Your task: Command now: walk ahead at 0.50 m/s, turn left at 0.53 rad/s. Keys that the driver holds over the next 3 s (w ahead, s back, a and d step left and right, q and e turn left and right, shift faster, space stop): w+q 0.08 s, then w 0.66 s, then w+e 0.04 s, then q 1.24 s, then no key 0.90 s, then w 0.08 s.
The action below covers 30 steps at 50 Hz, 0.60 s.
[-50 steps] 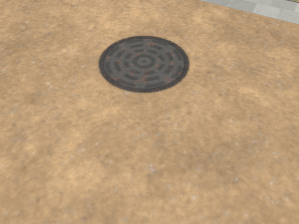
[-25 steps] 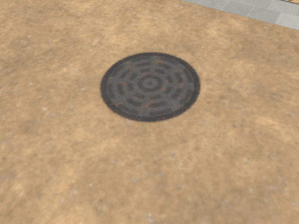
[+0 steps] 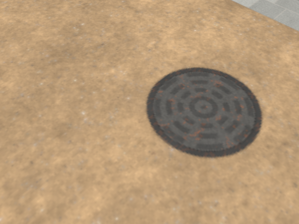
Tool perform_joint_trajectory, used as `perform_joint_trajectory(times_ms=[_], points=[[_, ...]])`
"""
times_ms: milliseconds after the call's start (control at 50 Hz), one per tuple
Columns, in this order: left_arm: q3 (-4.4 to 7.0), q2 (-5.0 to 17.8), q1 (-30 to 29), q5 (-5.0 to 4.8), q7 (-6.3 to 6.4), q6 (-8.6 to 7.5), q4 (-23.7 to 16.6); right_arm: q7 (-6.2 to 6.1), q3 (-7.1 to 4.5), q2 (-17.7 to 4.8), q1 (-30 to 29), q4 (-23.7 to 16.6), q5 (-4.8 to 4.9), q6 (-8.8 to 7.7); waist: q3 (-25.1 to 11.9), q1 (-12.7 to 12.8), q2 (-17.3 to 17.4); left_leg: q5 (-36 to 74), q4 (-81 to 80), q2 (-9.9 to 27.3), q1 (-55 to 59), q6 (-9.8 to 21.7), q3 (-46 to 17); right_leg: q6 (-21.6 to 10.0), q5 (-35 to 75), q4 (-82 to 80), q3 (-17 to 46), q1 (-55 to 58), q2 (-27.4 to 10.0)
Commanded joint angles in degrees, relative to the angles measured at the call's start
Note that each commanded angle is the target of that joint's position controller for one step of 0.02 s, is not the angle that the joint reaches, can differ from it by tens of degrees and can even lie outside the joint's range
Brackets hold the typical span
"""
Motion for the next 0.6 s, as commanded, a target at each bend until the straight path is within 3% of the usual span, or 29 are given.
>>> perform_joint_trajectory(times_ms=[20, 60, 100, 180, 220, 280, 340, 380, 400, 420, 440, 460, 480, 500, 520, 540, 600], points=[[2.22, 7.4, -1.5, 0.99, 0.34, -1.12, -5.9, -0.52, -0.97, -4.9, 2.3, -4.0, -0.51, -0.67, -6.5, 0.7, -0.1, 11.6, -16.9, 15.4, 16.9, 11.4, -22.7, 0.0, 4.7, -2.6, 4.0, -16.1, -5.1], [2.25, 5.9, -1.0, 1.62, 0.52, 0.21, -6.8, -1.04, -1.28, -6.2, 2.8, -4.2, -0.25, -0.78, -5.4, 1.7, 1.1, 15.4, -18.5, 14.2, 12.1, 12.0, -20.2, 1.8, 6.2, -7.5, 3.0, -14.3, -5.1], [2.11, 5.2, -4.0, 1.96, 0.82, 0.86, -8.2, -1.88, -1.69, -7.9, 4.7, -4.0, -0.2, -0.89, -4.1, 1.2, 1.7, 18.1, -19.4, 13.1, 10.2, 11.6, -17.1, 3.4, 11.5, -14.3, 1.8, -15.7, -4.4], [1.24, 3.1, -11.6, 1.66, 0.26, 0.58, -10.1, -2.72, -1.32, -7.1, 8.9, -2.6, 0.13, -0.53, -3.4, -2.5, 3.9, 16.3, -18.6, 10.0, 10.6, 7.6, -12.4, 3.3, 27.1, -31.7, 0.6, -13.2, -2.2], [0.97, 2.9, -15.1, 1.14, -0.32, 0.25, -11.1, -2.7, -1.23, -7.4, 10.8, -1.7, 0.13, -0.55, -2.5, -4.3, 4.8, 11.9, -18.7, 10.7, 11.5, 6.8, -13.1, 2.7, 31.5, -36.9, 0.0, -11.5, -1.1], [1.09, 4.4, -18.9, 0.78, -1.15, -0.3, -12.9, -2.65, -1.18, -7.7, 13.1, -0.4, 0.16, -0.42, -0.9, -5.7, 4.9, 11.4, -16.1, 14.0, 18.3, 6.9, -16.4, 1.1, 28.9, -40.6, 0.8, -14.6, -0.7], [1.32, 5.6, -18.8, 0.78, -1.98, -1.03, -13.9, -3.11, -1.44, -8.5, 13.8, 0.3, -0.05, 0.24, -0.9, -4.7, 5.6, 17.1, -12.4, 17.0, 25.2, 6.1, -19.1, -1.3, 21.7, -43.3, 0.6, -15.3, 0.0], [2.17, 7.3, -12.0, 0.83, -1.87, -1.3, -12.3, -3.22, -1.5, -9.0, 11.7, -0.2, -0.09, 0.68, -4.2, -0.6, 6.5, 31.8, -6.0, 15.3, 25.2, 4.5, -17.5, -3.5, 19.7, -45.8, -1.9, -4.8, 2.6], [3.12, 9.3, -3.9, 1.21, -1.59, -1.36, -10.2, -3.02, -0.98, -8.0, 10.4, -0.9, -0.4, 0.68, -10.0, 3.2, 5.5, 36.0, 3.1, 12.2, 21.7, 3.1, -15.0, -5.8, 22.8, -45.2, -0.7, 8.0, 1.2], [3.84, 12.6, 6.7, 1.78, -1.25, -1.2, -8.8, -2.92, 0.01, -5.9, 9.8, -2.3, -1.33, 0.52, -18.3, 7.3, -0.1, 22.2, 19.5, 7.9, 11.4, 1.1, -11.7, -10.0, 24.5, -43.8, 10.4, 24.5, -8.5], [4.75, 15.1, 10.9, 1.64, -1.71, -0.6, -6.6, -2.53, 1.27, -1.1, 19.1, -1.6, 0.07, -0.47, -24.0, 3.6, -18.5, -17.8, 38.3, -1.1, -10.6, -2.9, -8.3, -18.8, 14.7, -48.4, 35.4, 42.9, -20.2], [3.33, 9.5, 10.5, 0.2, -1.87, -0.37, -6.8, -2.35, 0.65, -6.1, 16.9, -0.9, 0.6, -1.09, -20.4, 5.3, -12.5, -22.8, 44.2, 1.8, -18.0, -2.6, -12.8, -17.1, 4.6, -52.4, 40.2, 41.5, -19.7], [2.63, 7.3, 6.2, 0.09, -1.63, 0.02, -7.6, -2.1, -0.02, -8.4, 10.7, -2.3, 1.14, -1.43, -11.7, 5.3, -7.1, -17.5, 44.6, 4.6, -20.9, -2.5, -11.2, -14.5, 5.0, -53.7, 31.7, 33.7, -17.8], [2.26, 7.0, 2.2, 0.67, -1.62, 0.44, -8.5, -2.21, 0.14, -7.8, 7.1, -3.2, 0.64, -1.56, -7.4, 3.7, -1.7, -12.6, 42.0, 7.4, -19.0, -2.8, -8.6, -13.1, 10.6, -55.2, 25.5, 25.6, -15.5], [1.92, 6.2, 0.3, 1.03, -1.85, 0.54, -8.7, -2.27, -0.1, -7.2, 5.3, -3.6, -0.27, -1.55, -4.2, 2.5, -0.3, -10.0, 38.6, 9.0, -17.9, -3.2, -7.5, -12.8, 16.2, -56.8, 21.8, 19.9, -13.5], [1.57, 5.6, -0.4, 1.54, -1.95, 0.41, -8.7, -2.25, -0.27, -6.5, 6.3, -3.6, -0.45, -1.24, -4.2, 0.8, -1.9, -8.3, 36.4, 10.5, -14.9, -3.4, -7.3, -12.4, 19.7, -58.1, 18.8, 16.7, -11.9], [1.73, 6.3, 0.4, 0.96, -2.03, 0.02, -7.5, -2.43, 0.1, -4.0, 7.5, -3.4, -0.42, -0.31, -4.1, -0.4, -4.3, -6.2, 30.7, 11.7, -13.0, -4.8, -5.5, -13.2, 25.9, -61.2, 13.0, 13.0, -10.0]])
Next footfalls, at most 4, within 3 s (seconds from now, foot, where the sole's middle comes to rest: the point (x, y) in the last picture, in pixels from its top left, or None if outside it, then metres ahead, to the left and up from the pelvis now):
0.40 right None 0.42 -0.12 -0.76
0.92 left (122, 177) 0.66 0.15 -0.76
1.40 right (167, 169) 0.70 -0.06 -0.76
1.82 left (118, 203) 0.54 0.16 -0.76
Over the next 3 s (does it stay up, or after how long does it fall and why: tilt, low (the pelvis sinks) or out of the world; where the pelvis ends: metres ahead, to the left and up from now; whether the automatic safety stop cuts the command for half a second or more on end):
stays up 0.61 0.05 0.01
